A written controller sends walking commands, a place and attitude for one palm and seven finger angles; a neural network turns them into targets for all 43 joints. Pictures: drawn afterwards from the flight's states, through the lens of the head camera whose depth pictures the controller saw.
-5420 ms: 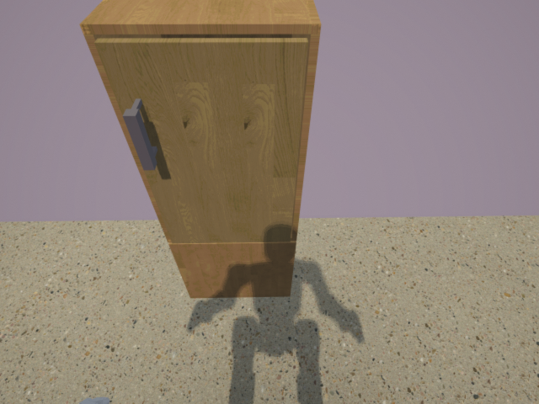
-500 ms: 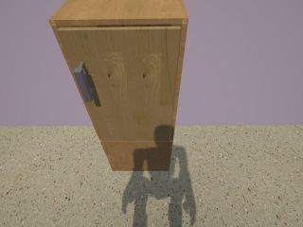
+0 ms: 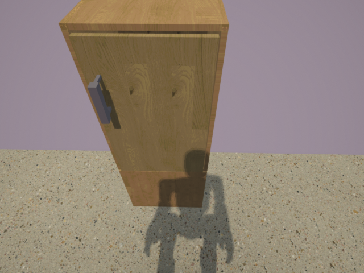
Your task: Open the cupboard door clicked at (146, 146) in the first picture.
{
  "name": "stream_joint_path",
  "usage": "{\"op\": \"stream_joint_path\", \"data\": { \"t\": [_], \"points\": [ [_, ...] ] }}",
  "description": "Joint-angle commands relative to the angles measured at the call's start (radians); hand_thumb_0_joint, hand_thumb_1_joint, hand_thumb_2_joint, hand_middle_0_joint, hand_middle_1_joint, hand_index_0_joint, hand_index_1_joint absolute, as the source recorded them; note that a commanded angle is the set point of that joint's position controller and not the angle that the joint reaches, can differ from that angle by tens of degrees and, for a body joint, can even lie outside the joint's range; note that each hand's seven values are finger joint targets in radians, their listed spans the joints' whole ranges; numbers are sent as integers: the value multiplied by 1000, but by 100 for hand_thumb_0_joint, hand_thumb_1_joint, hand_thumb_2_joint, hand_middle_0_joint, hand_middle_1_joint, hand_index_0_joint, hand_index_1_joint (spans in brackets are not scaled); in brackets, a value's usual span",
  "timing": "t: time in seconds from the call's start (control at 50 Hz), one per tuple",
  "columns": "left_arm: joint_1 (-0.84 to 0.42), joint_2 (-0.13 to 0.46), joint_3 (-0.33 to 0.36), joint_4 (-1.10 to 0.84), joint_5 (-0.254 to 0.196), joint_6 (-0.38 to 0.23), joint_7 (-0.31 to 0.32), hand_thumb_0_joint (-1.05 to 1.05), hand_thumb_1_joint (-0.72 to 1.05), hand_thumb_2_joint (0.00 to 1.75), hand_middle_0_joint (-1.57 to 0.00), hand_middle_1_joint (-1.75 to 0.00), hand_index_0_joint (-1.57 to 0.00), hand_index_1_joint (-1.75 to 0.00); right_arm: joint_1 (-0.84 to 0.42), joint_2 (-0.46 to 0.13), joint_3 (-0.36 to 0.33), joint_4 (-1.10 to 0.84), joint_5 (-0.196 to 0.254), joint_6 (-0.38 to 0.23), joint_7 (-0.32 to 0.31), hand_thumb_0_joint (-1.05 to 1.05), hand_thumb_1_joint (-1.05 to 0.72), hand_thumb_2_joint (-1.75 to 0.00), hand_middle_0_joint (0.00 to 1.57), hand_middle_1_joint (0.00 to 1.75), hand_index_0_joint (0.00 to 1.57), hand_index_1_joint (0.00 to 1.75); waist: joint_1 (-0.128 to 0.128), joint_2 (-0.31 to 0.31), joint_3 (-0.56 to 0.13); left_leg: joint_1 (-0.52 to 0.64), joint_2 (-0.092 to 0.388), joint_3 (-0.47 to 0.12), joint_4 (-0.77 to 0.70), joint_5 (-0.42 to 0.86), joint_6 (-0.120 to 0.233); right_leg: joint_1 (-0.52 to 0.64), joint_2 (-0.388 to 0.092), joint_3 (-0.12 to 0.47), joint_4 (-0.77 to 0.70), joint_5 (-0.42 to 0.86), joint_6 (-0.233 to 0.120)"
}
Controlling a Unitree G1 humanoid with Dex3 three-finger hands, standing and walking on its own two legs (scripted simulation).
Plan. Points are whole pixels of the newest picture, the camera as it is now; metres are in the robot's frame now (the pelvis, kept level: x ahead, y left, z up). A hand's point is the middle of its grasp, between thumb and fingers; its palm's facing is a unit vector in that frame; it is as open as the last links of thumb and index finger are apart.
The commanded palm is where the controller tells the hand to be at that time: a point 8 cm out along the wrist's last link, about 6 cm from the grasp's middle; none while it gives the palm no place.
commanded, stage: look again from close up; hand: left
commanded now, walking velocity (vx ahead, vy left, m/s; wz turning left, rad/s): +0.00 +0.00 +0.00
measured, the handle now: (102, 99) +0.54 +0.27 +0.07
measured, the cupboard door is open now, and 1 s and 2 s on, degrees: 0 0 0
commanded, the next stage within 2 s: raise the hand with hooked fingers in 0.32 s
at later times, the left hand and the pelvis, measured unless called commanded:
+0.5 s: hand out of the picture +0.04 +0.19 -0.15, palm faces +0.16 -0.96 -0.24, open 7.2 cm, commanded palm +0.10 +0.22 -0.06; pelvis +0.00 +0.00 +0.00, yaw +0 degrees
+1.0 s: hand (83, 265) +0.14 +0.21 -0.02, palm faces +0.14 -0.99 -0.07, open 9.5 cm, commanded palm +0.14 +0.26 -0.01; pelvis -0.04 +0.01 -0.07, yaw +4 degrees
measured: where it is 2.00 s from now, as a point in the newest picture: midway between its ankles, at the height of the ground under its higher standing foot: outside the picture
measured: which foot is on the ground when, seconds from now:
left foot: down 0.00-1.00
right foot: down 0.00-1.00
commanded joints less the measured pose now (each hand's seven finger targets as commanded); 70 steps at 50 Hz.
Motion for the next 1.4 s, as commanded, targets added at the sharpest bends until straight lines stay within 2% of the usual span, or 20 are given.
{"op": "stream_joint_path", "data": {
  "t": [0.0, 0.38, 0.4, 0.42, 0.44, 0.46, 0.48, 0.5, 0.54, 0.56, 0.62, 0.66, 0.74, 0.8, 0.86, 0.92, 0.96, 1.1, 1.26, 1.38],
  "points": [
    [51, 82, 11, -34, -6, -19, 4, 0, 90, 90, -20, -30, -20, -30, 104, -77, -13, -2, -3, -5, -5, 0, -90, -90, 20, 30, 20, 30, -5, -13, 47, -123, 95, -71, -85, 132, 28, 70, -128, 156, -75, 173, -9],
    [55, 78, 11, -35, -6, -14, 3, 0, 90, 90, -20, -30, -20, -30, 110, -76, -12, 6, -2, -9, -8, 0, -90, -90, 20, 30, 20, 30, 3, -20, 51, -123, 101, -75, -95, 154, 32, 83, -125, 144, -62, 187, -8],
    [181, 134, 22, 13, 4, -37, 49, 0, 90, 90, -20, -30, -20, -30, -40, -128, -29, -68, 8, -18, 2, 0, -90, -90, 20, 30, 20, 30, 67, -64, 11, -165, 106, 5, 157, 228, 2, 109, -189, 186, -7, 770, 39],
    [-598, 317, 56, -1523, -216, -250, 31, 0, 88, 89, -20, -32, -20, -32, -20, -326, -40, -448, 48, -178, -40, 0, -90, -90, 20, 30, 20, 30, -80, 159, -470, 15, -11, -48, 5, 307, 26, 207, -114, 184, 41, 469, 17],
    [-240, 274, 85, -1318, -128, -190, 92, 0, 85, 88, -20, -33, -20, -33, -115, -235, -33, -405, 37, -256, -69, 0, -90, -90, 20, 30, 20, 30, 4, 292, -469, 9, 3, -26, 1, 415, 22, 193, -57, 144, 60, 259, -16],
    [25, 72, -10, -1141, -150, -53, 126, 0, 83, 87, -21, -34, -21, -34, -102, -185, -51, -414, 61, -283, -63, 0, -90, -90, 20, 30, 20, 30, -21, 211, -249, -107, 24, -59, -12, 385, -16, 66, -47, 78, 52, 115, 0],
    [55, -53, -94, -1101, -170, -38, 100, 0, 81, 86, -21, -36, -21, -36, -78, -200, -38, -385, 63, -294, -58, 0, -90, -90, 20, 30, 20, 30, -30, 51, -98, -155, 26, -65, 12, 314, -1, -22, -43, 36, 34, 101, 22],
    [-25, 17, -47, -1168, -189, -85, 89, 0, 78, 85, -21, -37, -21, -37, -107, -244, -51, -439, 59, -316, -54, 0, -90, -90, 20, 30, 20, 30, -55, -83, -13, -213, 18, -97, 46, 212, 21, -100, -42, 34, 26, 46, 35],
    [15, 38, 3, -1122, -181, -199, 38, 0, 74, 83, -21, -40, -21, -40, -91, -267, -71, -497, 25, -340, -40, 0, -90, -90, 20, 30, 20, 30, -66, -271, -40, -318, -6, -87, 139, 72, 31, -214, -44, 18, 49, -134, 51],
    [92, 17, 14, -1076, -188, -257, -9, 0, 71, 82, -21, -42, -21, -42, -101, -261, -78, -539, 24, -351, -24, 0, -90, -90, 20, 30, 20, 30, -24, -213, -47, -365, -22, -72, 178, 43, 20, -236, -51, 26, 90, -175, 44],
    [340, -1, 81, -1016, -242, -474, -178, 0, 64, 79, -22, -47, -22, -47, -142, -248, -98, -642, 17, -351, 26, 0, -90, -90, 20, 30, 20, 30, 54, -249, -127, -550, -40, -38, 314, 10, -7, -248, -46, 36, 245, -162, 27],
    [370, 93, 182, -1004, -256, -595, -297, 0, 60, 77, -22, -50, -22, -50, -163, -266, -119, -701, 13, -324, 63, 0, -90, -90, 20, 30, 20, 30, 70, -106, -162, -603, -59, -19, 409, 13, -21, -253, -58, 77, 328, -94, 1],
    [269, 136, 188, -1200, -261, -486, -311, 0, 50, 73, -23, -55, -23, -55, -221, -265, -104, -853, 39, -236, 49, 0, -90, -90, 20, 30, 20, 30, 80, -48, -236, -684, -74, 8, 431, -38, 9, -272, -53, 101, 355, -148, 8],
    [103, 168, 208, -1371, -259, -453, -235, 0, 43, 70, -23, -60, -23, -60, -164, -246, -98, -880, 39, -202, 24, 0, -90, -90, 20, 30, 20, 30, 34, 5, -266, -686, -54, -17, 471, -56, 16, -313, -47, 139, 352, -206, 17],
    [-66, 200, 193, -1567, -231, -518, -190, 0, 36, 67, -24, -64, -24, -64, -99, -244, -79, -859, 19, -203, 13, 0, -90, -90, 20, 30, 20, 30, -30, 46, -340, -617, -24, -63, 512, 29, 26, -358, -24, 95, 422, -57, 20],
    [-72, 172, 131, -1530, -235, -544, -241, 0, 29, 64, -24, -69, -24, -69, -90, -247, -57, -819, 22, -226, 4, 0, -90, -90, 20, 30, 20, 30, -61, 107, -335, -591, -13, -79, 527, 39, 24, -394, -21, 74, 421, -47, 22],
    [-98, 207, 142, -1429, -251, -503, -296, 0, 25, 62, -25, -72, -25, -72, -93, -265, -44, -789, 30, -235, -6, 0, -90, -90, 20, 30, 20, 30, -78, 57, -289, -621, -8, -95, 521, -3, 26, -398, -13, 68, 401, -100, 23],
    [-18, 286, 309, -1335, -329, -281, -347, 0, 8, 55, -26, -82, -26, -82, -130, -249, -30, -785, 51, -254, -26, 0, -90, -90, 20, 30, 20, 30, 17, -3, -388, -609, -18, -96, 406, 60, 16, -180, -32, 49, 329, -68, 34],
    [-55, 292, 333, -1327, -329, -333, -298, 0, -10, 47, -27, -94, -27, -94, -109, -262, -33, -760, 40, -286, -16, 0, -90, -90, 20, 30, 20, 30, 12, -15, -274, -570, -11, -91, 337, 73, 8, -195, -25, 26, 300, -56, 27],
    [-138, 347, 371, -1305, -341, -337, -335, 0, -24, 41, -28, -103, -28, -103, -81, -287, -39, -739, 50, -301, -28, 0, -90, -90, 20, 30, 20, 30, 6, 36, -289, -489, -11, -86, 303, 98, 7, -168, -27, 25, 265, -24, 27]
  ]
}}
